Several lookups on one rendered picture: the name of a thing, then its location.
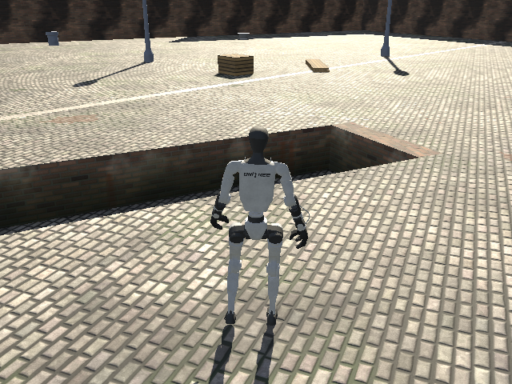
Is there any robot right forearm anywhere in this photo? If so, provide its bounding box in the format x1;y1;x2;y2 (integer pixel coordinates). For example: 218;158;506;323
289;195;306;231

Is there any right robot hand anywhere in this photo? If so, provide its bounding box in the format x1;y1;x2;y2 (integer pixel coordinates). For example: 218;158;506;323
290;228;308;249

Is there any left robot hand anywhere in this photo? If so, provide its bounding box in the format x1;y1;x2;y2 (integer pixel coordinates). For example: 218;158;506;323
210;215;229;230

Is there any robot left forearm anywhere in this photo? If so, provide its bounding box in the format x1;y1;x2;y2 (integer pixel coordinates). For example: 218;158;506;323
212;191;226;218

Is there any robot left thigh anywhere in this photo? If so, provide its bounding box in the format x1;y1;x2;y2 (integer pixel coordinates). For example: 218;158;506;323
229;222;245;273

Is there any right robot upper arm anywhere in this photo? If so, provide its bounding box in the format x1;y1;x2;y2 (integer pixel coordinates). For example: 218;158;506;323
274;162;297;207

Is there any robot left shin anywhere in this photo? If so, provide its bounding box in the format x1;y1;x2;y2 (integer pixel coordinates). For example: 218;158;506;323
227;259;239;314

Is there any left robot upper arm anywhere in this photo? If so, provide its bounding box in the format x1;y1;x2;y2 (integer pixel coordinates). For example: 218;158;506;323
218;160;241;204

